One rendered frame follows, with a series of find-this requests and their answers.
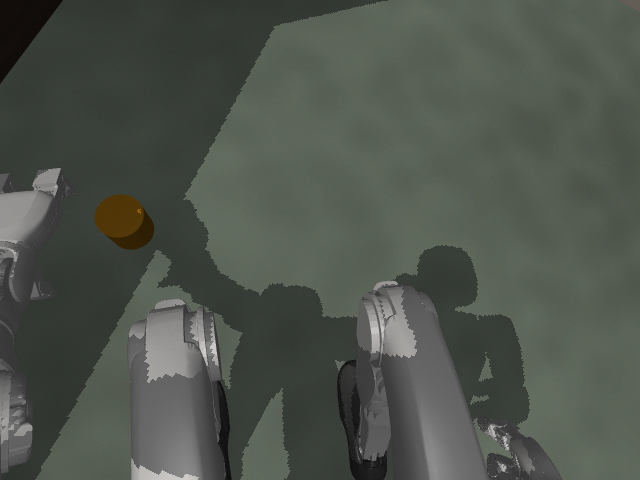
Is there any left robot arm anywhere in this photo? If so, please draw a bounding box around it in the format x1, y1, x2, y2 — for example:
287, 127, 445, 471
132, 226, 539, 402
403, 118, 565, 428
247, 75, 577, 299
0, 241, 38, 480

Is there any left robot foot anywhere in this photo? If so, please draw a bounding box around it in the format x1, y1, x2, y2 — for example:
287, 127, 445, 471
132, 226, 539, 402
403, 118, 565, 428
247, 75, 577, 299
216, 381, 232, 480

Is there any right robot foot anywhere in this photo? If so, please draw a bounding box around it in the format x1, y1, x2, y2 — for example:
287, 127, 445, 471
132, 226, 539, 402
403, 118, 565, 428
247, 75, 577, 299
337, 360, 387, 480

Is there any left robot hand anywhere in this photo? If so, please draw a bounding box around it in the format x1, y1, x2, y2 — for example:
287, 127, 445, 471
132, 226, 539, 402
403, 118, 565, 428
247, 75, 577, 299
0, 168, 76, 300

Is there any can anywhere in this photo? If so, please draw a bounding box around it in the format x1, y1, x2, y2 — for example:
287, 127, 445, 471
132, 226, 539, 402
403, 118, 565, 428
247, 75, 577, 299
94, 194, 154, 250

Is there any right robot hand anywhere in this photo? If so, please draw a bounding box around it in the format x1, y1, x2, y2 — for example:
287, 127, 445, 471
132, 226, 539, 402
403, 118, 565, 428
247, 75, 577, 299
477, 417, 562, 480

